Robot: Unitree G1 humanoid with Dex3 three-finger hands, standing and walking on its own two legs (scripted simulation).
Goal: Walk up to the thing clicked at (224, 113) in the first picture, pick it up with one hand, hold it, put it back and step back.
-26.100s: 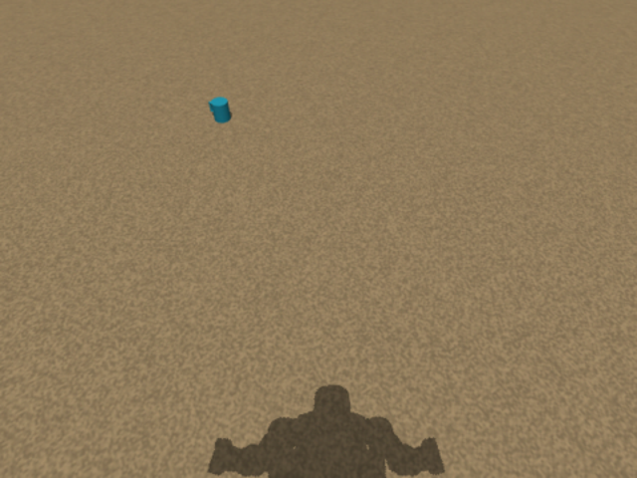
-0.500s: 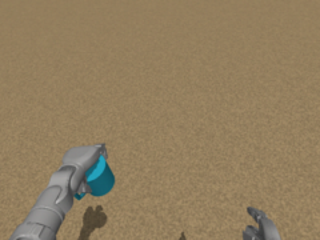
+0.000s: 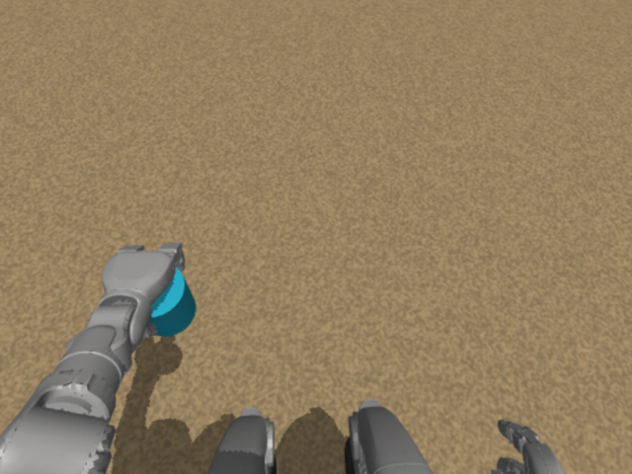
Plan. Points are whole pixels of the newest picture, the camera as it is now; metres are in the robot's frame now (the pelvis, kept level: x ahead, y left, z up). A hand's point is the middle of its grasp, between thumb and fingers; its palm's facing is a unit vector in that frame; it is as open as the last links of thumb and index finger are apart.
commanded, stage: crouch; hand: left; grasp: from above
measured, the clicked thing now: (153, 308) +0.36 +0.24 -0.13
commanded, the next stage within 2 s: lower in 1.32 s
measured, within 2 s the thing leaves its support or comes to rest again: neither
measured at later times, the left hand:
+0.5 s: hand (175, 321) +0.40 +0.27 -0.33, palm faces -0.44 +0.01 -0.90, open 11.6 cm
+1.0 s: hand (183, 329) +0.42 +0.28 -0.44, palm faces -0.45 -0.02 -0.89, open 11.6 cm
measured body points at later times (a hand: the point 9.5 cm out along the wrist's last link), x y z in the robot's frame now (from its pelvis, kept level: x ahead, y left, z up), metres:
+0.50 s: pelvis -0.04 +0.01 -0.20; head +0.16 +0.04 +0.21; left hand +0.42 +0.27 -0.28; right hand +0.01 -0.26 -0.32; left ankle +0.03 +0.12 -0.65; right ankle +0.05 -0.13 -0.65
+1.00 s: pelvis -0.05 +0.01 -0.29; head +0.19 +0.05 +0.09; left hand +0.43 +0.28 -0.39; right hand -0.01 -0.28 -0.40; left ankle +0.03 +0.12 -0.65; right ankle +0.05 -0.13 -0.65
